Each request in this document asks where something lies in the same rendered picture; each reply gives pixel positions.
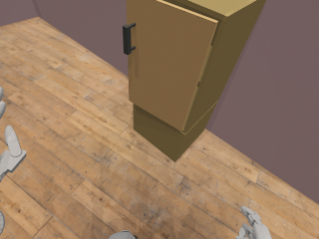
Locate robot right hand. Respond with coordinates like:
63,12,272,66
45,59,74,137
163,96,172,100
235,205,272,239

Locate robot left hand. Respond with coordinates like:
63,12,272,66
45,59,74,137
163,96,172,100
0,86,27,182

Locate cupboard door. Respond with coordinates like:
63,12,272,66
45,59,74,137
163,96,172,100
126,0,218,131

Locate handle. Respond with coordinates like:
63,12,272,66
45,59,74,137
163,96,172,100
123,22,136,55

